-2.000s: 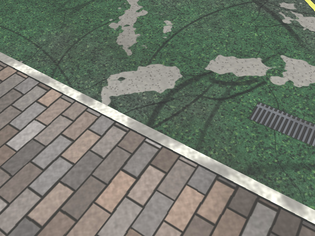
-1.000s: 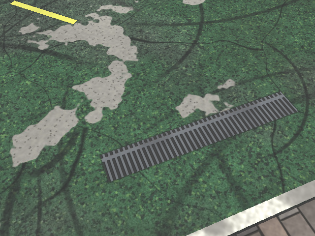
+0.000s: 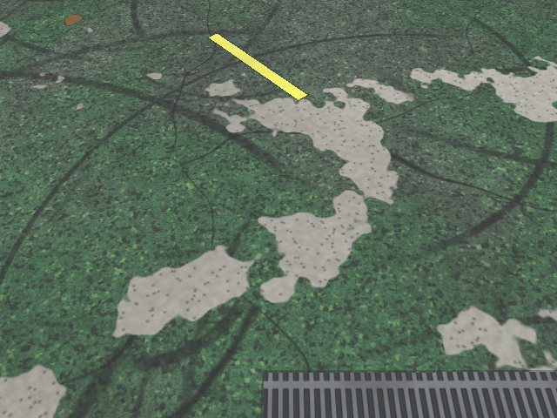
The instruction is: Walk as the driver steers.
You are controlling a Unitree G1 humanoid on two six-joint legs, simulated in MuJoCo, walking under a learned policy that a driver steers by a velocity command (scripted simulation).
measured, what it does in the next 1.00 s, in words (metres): walks ahead, turning right: left foot, then right foot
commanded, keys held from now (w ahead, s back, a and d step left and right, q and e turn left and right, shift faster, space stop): w+e+shift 0.62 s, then w+shift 0.02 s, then w+q+shift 0.36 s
